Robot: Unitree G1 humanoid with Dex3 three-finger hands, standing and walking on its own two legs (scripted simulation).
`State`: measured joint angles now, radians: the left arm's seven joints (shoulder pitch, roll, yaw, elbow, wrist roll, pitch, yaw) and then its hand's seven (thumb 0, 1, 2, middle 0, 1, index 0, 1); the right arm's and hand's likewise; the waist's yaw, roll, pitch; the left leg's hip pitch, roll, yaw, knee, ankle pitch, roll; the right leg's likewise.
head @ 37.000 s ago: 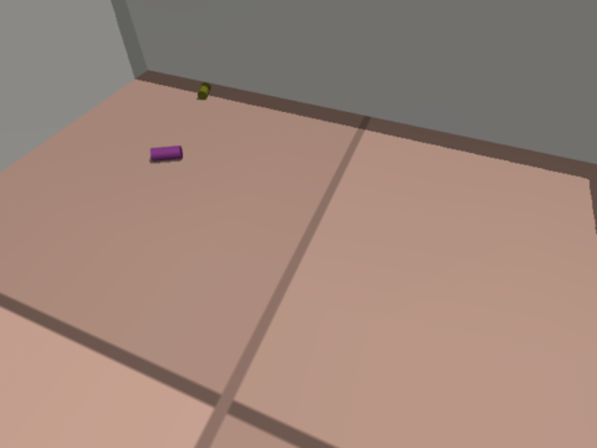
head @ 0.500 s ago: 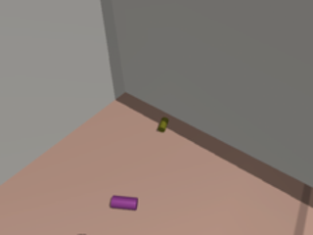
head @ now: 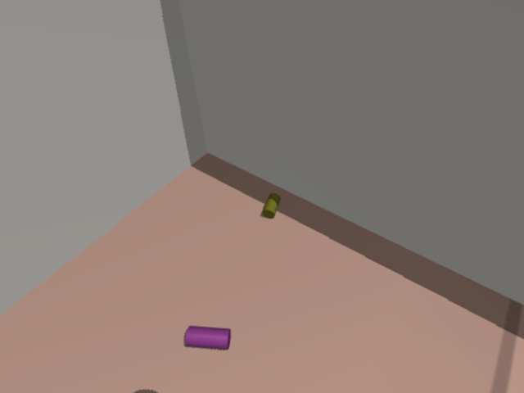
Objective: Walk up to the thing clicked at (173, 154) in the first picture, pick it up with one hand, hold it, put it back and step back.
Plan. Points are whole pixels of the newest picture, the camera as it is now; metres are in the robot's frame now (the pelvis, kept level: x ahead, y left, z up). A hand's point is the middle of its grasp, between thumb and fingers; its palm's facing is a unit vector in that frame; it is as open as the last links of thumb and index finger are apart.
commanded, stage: stand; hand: left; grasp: from above
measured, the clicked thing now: (208, 337) +0.47 +0.22 -0.75
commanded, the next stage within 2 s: step back in 1.34 s
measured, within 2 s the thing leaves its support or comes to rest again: neither
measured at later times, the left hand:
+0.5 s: hand out of the picture +0.11 +0.23 -0.16, palm faces -0.01 -0.95 -0.33, open 7.4 cm
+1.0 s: hand out of the picture +0.11 +0.23 -0.15, palm faces -0.02 -0.94 -0.34, open 7.4 cm
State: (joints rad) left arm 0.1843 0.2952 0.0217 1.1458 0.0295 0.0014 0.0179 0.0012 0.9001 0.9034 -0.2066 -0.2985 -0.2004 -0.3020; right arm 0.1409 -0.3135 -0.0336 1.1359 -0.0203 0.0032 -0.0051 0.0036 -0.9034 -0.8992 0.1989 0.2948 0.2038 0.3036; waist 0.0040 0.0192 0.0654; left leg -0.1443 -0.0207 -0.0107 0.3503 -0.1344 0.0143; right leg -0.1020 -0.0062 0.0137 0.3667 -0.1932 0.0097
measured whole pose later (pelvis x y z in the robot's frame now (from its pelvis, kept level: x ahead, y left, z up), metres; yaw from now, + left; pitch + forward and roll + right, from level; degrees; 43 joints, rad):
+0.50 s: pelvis +0.02 -0.01 +0.00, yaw -1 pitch -3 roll +0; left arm 0.10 0.30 0.02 1.14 0.02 -0.01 0.01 0.00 0.90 0.90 -0.21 -0.30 -0.20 -0.30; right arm 0.11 -0.32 -0.02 1.15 -0.02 -0.01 -0.01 0.00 -0.90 -0.90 0.20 0.29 0.20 0.30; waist -0.01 0.01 0.07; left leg -0.11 0.00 0.00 0.32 -0.16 0.00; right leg -0.06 0.01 0.02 0.32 -0.20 -0.01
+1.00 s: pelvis +0.03 -0.01 +0.00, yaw -1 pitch -3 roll +0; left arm 0.10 0.32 0.02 1.13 0.01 -0.01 0.01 0.00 0.90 0.90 -0.21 -0.30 -0.20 -0.30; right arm 0.09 -0.33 -0.02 1.15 -0.01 -0.01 0.00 0.00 -0.90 -0.90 0.20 0.29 0.20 0.30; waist -0.01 0.00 0.06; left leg -0.10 0.00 0.00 0.31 -0.15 0.00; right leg -0.05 0.02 0.03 0.31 -0.20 -0.01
